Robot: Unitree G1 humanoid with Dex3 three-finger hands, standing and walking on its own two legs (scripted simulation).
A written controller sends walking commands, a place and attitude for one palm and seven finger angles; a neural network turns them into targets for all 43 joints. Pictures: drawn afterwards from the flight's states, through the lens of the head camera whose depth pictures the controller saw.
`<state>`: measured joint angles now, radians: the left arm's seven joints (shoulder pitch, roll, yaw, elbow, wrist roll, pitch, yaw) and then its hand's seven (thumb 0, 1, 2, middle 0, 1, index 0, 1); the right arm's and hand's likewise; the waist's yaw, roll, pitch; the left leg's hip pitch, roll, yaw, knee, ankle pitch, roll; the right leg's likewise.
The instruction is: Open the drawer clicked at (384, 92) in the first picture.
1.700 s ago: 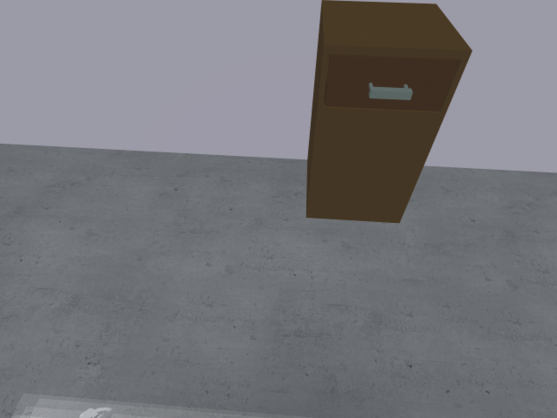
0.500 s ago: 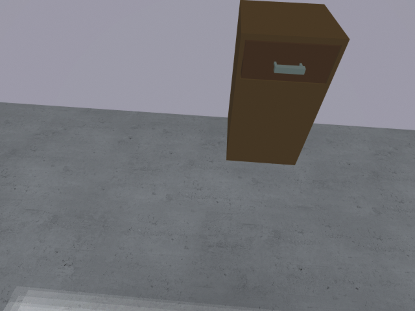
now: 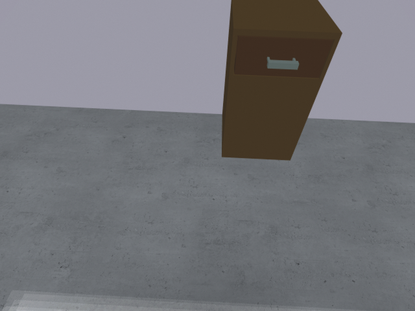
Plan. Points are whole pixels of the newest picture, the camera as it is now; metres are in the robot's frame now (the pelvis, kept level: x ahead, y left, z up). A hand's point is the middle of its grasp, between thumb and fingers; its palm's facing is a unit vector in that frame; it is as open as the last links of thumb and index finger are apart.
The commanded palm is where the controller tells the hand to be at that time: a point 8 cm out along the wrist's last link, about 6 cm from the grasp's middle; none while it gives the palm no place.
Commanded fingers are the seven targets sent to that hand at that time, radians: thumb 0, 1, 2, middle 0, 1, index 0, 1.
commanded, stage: walk to a spot facing it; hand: left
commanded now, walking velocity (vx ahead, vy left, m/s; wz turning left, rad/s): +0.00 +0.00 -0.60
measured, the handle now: (281, 62) +1.13 -0.24 -0.08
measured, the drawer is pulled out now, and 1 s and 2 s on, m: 0.00 0.00 0.00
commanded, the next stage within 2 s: none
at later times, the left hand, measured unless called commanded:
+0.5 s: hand out of the picture +0.05 +0.16 -0.16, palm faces -0.18 -0.95 -0.24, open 7.4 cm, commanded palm none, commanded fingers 0.00 0.90 0.90 -0.20 -0.30 -0.20 -0.30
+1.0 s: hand out of the picture +0.14 +0.17 -0.17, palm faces -0.51 -0.84 -0.20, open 7.4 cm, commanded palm none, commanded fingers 0.00 0.90 0.90 -0.20 -0.30 -0.20 -0.30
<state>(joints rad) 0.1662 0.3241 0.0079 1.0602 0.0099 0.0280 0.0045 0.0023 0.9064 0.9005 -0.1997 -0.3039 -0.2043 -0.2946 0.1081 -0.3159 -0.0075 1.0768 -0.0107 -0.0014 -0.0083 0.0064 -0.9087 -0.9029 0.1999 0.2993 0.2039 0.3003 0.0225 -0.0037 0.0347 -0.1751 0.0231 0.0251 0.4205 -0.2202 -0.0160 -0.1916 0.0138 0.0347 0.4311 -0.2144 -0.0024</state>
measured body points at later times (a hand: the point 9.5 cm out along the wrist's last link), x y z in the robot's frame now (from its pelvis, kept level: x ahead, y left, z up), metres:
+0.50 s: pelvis -0.03 -0.02 +0.00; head +0.00 -0.05 +0.44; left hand +0.06 +0.21 -0.14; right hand -0.01 -0.29 -0.15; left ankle -0.02 +0.14 -0.68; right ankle -0.01 -0.10 -0.74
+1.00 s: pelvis -0.04 +0.02 +0.00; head -0.01 +0.03 +0.45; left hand +0.17 +0.21 -0.15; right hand -0.14 -0.21 -0.13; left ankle -0.02 +0.14 -0.74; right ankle -0.12 -0.10 -0.68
